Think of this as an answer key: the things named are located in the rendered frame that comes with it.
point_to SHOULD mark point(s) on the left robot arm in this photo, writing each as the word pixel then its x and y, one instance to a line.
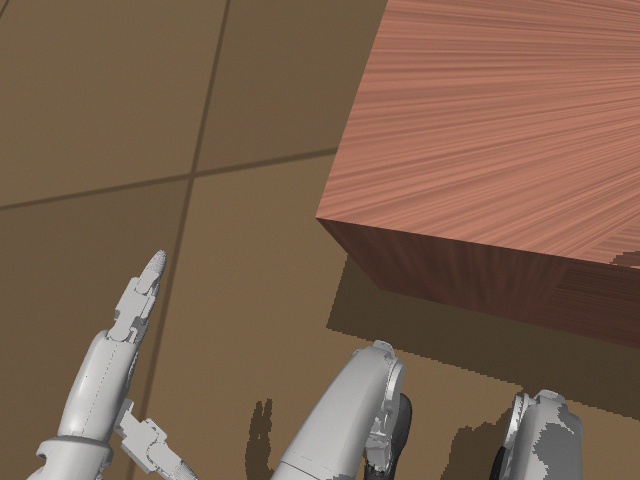
pixel 73 458

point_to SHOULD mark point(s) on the right robot foot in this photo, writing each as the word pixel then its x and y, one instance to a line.
pixel 496 468

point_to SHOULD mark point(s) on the left robot foot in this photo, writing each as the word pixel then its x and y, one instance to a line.
pixel 398 441

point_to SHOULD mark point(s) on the left robot hand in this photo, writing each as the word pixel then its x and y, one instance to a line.
pixel 97 402

